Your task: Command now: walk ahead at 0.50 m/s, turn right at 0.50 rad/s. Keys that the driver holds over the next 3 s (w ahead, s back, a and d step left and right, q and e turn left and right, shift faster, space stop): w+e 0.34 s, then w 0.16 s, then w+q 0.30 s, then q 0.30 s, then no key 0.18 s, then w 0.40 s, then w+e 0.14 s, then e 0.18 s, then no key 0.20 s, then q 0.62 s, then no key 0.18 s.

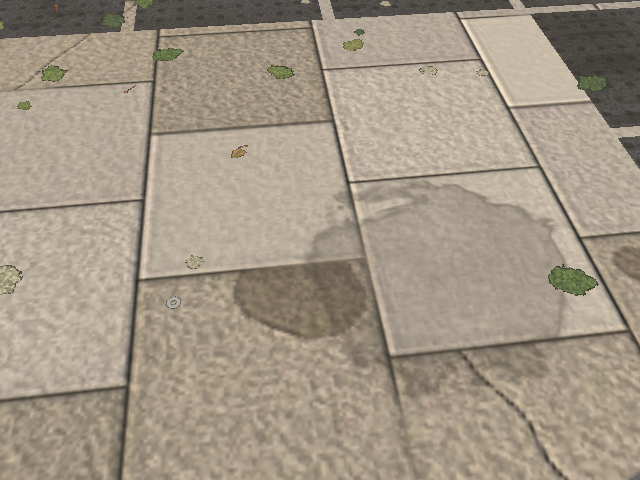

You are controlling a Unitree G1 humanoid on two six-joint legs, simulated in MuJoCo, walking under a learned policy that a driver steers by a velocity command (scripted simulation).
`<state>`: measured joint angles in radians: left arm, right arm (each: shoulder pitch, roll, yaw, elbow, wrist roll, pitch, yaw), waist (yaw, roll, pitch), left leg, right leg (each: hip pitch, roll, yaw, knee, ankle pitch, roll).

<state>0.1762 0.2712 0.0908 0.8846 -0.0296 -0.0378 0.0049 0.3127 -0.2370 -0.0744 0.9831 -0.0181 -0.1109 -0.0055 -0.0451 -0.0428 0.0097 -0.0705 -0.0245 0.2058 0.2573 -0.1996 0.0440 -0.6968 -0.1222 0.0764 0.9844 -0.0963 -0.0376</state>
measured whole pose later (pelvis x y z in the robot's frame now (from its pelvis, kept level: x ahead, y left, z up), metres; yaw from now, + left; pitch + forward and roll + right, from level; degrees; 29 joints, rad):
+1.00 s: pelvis +0.55 -0.08 -0.01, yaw -5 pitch +3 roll +0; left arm 0.15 0.29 0.05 0.73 0.01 -0.08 0.02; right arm 0.23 -0.28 -0.06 0.75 0.00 -0.05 0.03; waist -0.02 -0.02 0.06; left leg -0.33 -0.11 -0.04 0.41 -0.13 0.10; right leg -0.60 -0.05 0.07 1.12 -0.38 0.04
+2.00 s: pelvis +0.87 -0.09 -0.01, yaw -2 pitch +3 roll +1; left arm 0.09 0.26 0.05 0.67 -0.01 -0.05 -0.06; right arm 0.39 -0.27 -0.05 0.82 0.00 -0.06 -0.02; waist -0.08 -0.04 0.02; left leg 0.03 0.01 0.13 0.30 -0.38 0.00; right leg -0.65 -0.03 -0.01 0.62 0.01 -0.02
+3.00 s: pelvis +0.98 -0.11 +0.00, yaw +14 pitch +2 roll +1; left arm 0.16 0.25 0.06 0.77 0.01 0.00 0.02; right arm 0.19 -0.34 -0.10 0.66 0.01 0.04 -0.04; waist 0.01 0.04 0.03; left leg -0.51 -0.07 -0.14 1.08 -0.43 -0.08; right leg -0.23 0.00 -0.01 0.44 -0.24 -0.03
